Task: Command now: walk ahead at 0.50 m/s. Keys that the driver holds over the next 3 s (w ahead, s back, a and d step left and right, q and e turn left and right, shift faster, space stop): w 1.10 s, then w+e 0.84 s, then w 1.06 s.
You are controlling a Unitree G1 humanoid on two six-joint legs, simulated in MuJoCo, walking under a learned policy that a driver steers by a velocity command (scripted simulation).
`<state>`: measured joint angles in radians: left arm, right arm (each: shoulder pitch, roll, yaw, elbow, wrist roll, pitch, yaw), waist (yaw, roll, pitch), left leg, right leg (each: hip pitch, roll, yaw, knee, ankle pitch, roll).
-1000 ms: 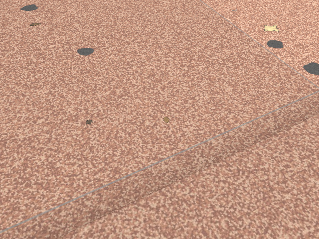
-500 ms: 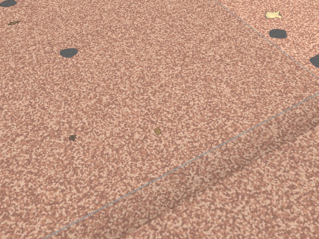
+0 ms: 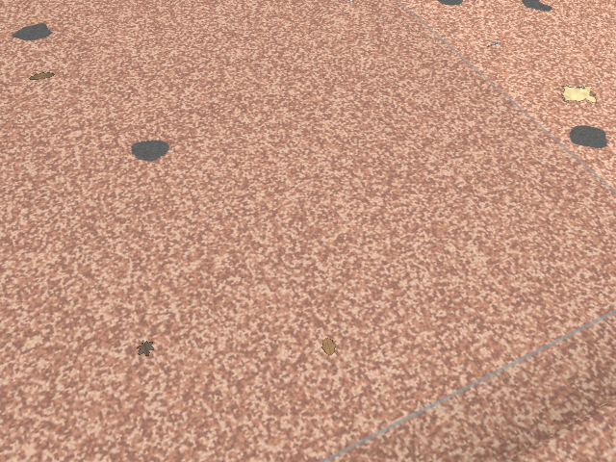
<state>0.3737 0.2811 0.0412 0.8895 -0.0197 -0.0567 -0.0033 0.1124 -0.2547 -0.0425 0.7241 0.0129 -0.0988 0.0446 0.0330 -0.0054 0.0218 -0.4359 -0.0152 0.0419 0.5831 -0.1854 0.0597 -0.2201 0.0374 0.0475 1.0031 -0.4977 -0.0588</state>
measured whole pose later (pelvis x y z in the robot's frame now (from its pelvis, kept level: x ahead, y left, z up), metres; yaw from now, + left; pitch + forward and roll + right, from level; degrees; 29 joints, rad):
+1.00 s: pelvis +0.60 -0.18 -0.10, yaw +0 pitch +1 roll -1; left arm 0.39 0.21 0.04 1.00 -0.01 -0.09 0.01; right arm 0.11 -0.24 -0.06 0.76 0.01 -0.06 -0.01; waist 0.06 0.04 0.00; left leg -0.71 0.10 -0.04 0.74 0.10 -0.01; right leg -0.06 0.07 -0.04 0.33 -0.28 -0.07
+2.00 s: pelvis +1.13 -0.29 -0.10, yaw -27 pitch +2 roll +1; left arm 0.32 0.25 0.08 0.82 -0.02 -0.05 0.00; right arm 0.05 -0.29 -0.08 0.78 -0.01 -0.10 -0.01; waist 0.05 0.03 0.04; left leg -0.65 0.11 -0.07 0.83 -0.12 -0.05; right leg -0.16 0.10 0.09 0.32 -0.18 -0.10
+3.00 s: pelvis +1.62 -0.58 -0.10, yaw -31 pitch +1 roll -1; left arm 0.30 0.26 0.05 0.84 0.00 -0.09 -0.03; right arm 0.18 -0.31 -0.05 0.85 0.01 -0.07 0.00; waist 0.03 0.05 0.01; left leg -0.62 0.12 -0.03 1.00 -0.21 0.00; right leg -0.17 0.06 -0.04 0.30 -0.15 -0.07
